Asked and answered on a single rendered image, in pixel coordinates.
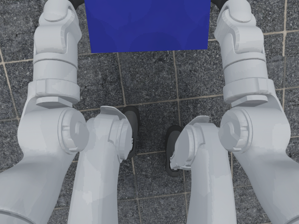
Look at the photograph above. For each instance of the robot left upper arm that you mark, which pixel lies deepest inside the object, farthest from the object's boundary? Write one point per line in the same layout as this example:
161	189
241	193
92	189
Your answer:
49	139

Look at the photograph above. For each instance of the left robot forearm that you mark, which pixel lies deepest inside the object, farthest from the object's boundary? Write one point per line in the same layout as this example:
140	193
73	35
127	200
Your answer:
55	59

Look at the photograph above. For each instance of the right robot thigh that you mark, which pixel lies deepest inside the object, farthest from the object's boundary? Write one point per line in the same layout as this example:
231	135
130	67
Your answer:
212	198

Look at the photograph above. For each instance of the right robot forearm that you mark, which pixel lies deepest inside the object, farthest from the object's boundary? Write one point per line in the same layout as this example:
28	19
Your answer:
243	58

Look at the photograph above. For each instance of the robot right foot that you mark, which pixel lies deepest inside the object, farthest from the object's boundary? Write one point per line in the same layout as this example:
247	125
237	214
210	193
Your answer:
171	137

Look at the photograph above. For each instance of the carton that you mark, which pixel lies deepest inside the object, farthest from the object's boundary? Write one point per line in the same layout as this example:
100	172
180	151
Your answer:
147	25

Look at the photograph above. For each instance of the robot right hand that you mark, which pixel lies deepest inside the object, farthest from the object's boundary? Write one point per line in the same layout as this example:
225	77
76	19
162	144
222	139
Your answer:
219	3

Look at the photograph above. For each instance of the robot right upper arm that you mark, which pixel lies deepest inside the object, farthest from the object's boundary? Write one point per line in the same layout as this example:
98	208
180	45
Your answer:
258	138

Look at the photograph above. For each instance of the robot left hand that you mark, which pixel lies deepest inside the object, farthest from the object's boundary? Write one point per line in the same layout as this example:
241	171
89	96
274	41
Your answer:
76	3

